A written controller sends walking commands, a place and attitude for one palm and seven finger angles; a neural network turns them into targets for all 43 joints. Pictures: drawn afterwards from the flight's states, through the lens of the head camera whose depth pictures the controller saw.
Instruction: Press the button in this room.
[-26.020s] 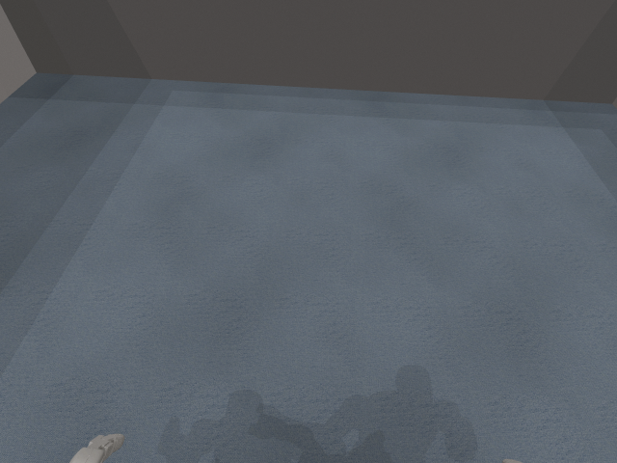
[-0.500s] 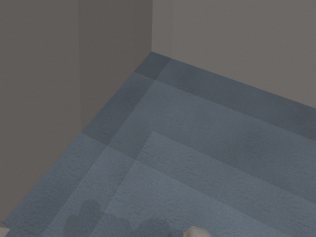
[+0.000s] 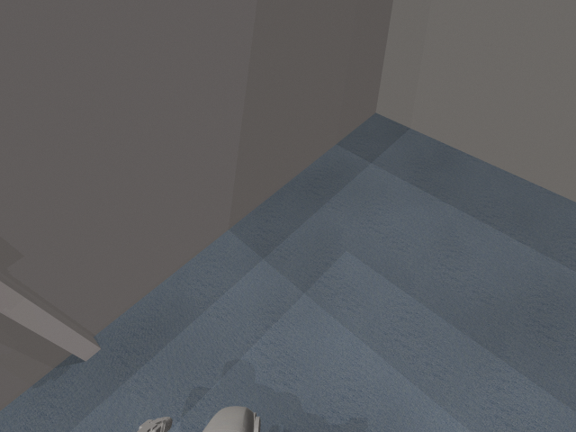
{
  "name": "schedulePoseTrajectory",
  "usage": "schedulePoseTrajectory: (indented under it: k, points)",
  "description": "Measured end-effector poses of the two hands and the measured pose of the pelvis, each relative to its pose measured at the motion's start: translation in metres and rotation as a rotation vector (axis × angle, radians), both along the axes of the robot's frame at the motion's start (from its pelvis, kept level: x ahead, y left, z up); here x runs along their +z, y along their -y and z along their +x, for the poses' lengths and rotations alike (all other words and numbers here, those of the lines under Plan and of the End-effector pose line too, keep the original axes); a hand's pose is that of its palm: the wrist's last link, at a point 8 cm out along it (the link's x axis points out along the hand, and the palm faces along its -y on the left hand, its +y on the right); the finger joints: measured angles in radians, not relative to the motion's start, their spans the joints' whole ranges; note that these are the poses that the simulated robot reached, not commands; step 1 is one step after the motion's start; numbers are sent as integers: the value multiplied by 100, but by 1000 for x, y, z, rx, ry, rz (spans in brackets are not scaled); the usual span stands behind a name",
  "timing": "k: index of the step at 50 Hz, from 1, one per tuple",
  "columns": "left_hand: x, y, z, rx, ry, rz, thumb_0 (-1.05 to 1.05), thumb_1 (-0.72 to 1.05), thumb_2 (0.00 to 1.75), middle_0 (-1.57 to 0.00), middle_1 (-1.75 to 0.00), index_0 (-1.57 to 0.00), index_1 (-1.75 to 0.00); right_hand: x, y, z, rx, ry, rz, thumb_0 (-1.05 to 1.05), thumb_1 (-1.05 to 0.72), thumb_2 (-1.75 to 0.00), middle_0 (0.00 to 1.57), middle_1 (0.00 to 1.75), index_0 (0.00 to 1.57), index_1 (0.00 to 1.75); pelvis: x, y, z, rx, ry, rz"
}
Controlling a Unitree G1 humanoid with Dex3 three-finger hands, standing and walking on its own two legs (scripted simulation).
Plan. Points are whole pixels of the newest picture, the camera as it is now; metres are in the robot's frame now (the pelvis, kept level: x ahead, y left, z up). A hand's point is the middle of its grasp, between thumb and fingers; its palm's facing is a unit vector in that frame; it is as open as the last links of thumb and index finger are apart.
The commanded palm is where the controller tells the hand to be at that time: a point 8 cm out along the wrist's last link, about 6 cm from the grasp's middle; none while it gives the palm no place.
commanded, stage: turn to face it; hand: left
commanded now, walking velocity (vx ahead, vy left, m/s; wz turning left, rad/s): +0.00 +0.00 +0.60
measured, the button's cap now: out of the picture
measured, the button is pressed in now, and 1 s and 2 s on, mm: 0 0 0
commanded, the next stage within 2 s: take the last steps up to it in 1.18 s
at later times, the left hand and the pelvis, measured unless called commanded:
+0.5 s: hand out of the picture +0.00 +0.29 -0.17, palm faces +0.32 -0.92 -0.25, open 7.4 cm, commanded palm none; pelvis -0.01 +0.06 +0.00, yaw +18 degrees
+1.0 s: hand out of the picture -0.02 +0.21 -0.14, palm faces +0.55 -0.79 -0.29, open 7.4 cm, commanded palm none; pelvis +0.01 +0.00 +0.00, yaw +36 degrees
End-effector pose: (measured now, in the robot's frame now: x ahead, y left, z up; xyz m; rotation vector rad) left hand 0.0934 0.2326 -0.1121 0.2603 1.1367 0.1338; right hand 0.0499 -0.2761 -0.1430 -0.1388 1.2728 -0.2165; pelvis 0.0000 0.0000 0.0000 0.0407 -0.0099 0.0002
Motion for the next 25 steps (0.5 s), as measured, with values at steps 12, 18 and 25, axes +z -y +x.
schedulePoseTrajectory:
  k: [12,18,25]
  points:
    - [-42,-62,-118,263,-168,-32,0,90,90,-21,-30,-20,-30,6,-63,77,273,45,-50,1,-91,-90,20,30,20,30,-17,-34,-9,172,-27,-47]
    - [-44,-92,-140,347,-217,-35,1,91,90,-20,-30,-19,-30,22,-101,95,352,100,-65,0,-91,-90,20,30,20,30,-10,-50,-11,231,-20,-67]
    - [-27,-102,-111,381,-76,-36,1,91,90,-20,-30,-19,-30,25,-115,89,396,59,-53,0,-90,-90,20,30,20,30,-1,-56,-9,308,-13,-70]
